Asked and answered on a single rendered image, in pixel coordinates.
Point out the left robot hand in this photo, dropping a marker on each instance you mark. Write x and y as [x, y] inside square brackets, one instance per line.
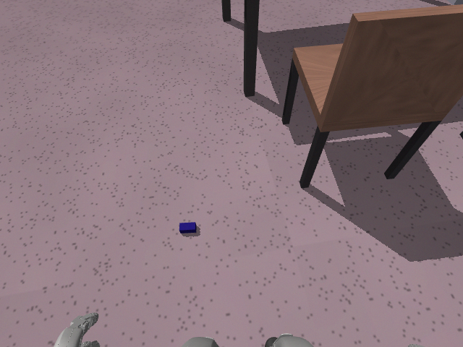
[72, 336]

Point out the small box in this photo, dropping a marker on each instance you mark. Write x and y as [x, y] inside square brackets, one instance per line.
[187, 228]

